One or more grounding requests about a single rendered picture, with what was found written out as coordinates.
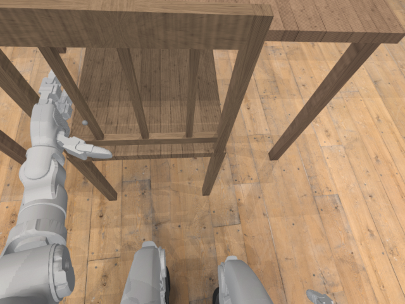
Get table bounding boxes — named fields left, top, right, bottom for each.
left=0, top=0, right=405, bottom=165

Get robot right shin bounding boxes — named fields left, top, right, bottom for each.
left=219, top=256, right=238, bottom=304

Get left robot hand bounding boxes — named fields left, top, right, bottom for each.
left=30, top=69, right=113, bottom=160

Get chair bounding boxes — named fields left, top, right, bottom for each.
left=0, top=0, right=274, bottom=201

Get robot left upper arm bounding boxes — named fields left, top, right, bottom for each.
left=0, top=243, right=75, bottom=304

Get robot left forearm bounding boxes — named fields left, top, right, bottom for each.
left=0, top=146, right=68, bottom=258

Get right robot hand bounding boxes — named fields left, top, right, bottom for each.
left=306, top=289, right=333, bottom=304

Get left robot thigh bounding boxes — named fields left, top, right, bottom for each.
left=120, top=246, right=166, bottom=304

